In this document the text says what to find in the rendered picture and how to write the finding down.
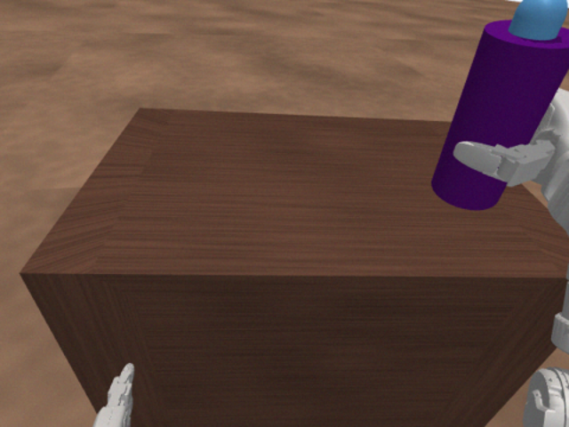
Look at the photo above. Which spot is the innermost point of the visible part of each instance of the right robot hand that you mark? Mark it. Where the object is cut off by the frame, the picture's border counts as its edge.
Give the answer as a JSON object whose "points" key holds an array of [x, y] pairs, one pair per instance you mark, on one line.
{"points": [[531, 162]]}

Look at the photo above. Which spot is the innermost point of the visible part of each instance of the left robot hand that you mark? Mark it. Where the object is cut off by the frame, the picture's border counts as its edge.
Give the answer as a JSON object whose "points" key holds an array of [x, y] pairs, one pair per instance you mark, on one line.
{"points": [[118, 410]]}

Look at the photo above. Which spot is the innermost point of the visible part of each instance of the right robot arm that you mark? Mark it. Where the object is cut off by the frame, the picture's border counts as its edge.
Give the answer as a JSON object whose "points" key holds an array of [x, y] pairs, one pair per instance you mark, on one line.
{"points": [[547, 402]]}

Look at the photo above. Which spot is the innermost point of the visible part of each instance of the bottle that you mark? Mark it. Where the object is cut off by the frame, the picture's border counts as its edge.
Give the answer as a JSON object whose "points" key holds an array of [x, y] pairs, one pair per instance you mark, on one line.
{"points": [[518, 67]]}

